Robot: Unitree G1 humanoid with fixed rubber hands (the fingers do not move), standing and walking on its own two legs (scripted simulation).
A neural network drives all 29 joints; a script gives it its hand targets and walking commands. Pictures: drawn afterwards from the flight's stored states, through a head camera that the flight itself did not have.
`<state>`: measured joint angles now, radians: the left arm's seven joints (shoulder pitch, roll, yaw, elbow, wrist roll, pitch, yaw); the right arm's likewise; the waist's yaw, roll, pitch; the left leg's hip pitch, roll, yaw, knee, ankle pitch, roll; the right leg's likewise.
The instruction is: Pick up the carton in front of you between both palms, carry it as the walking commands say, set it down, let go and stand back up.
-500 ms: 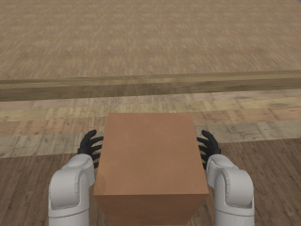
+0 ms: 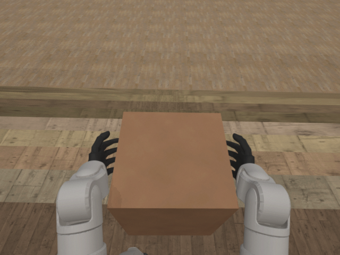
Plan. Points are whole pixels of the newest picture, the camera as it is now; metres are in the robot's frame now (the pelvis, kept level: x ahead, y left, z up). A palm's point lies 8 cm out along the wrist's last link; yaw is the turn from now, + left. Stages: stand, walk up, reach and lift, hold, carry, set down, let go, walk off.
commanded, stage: carry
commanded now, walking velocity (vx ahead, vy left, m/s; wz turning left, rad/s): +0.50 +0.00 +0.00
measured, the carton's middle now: (170, 179) +0.30 +0.01 +0.03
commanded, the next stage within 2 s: none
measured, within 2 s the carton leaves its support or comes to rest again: neither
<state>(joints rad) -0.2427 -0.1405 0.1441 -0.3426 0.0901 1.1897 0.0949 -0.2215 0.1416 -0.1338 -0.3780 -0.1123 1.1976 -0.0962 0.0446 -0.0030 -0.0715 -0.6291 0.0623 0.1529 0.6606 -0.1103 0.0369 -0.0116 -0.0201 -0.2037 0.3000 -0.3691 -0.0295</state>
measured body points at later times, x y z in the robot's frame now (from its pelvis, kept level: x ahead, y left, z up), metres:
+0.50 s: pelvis +0.31 +0.03 -0.01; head +0.36 +0.03 +0.44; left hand +0.69 +0.17 +0.09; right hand +0.69 -0.14 +0.09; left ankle +0.21 +0.08 -0.74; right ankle +0.44 -0.08 -0.71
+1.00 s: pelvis +0.66 +0.04 -0.10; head +0.66 +0.05 +0.35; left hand +1.03 +0.20 +0.04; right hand +1.02 -0.10 +0.04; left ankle +0.74 +0.10 -0.83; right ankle +0.48 -0.05 -0.70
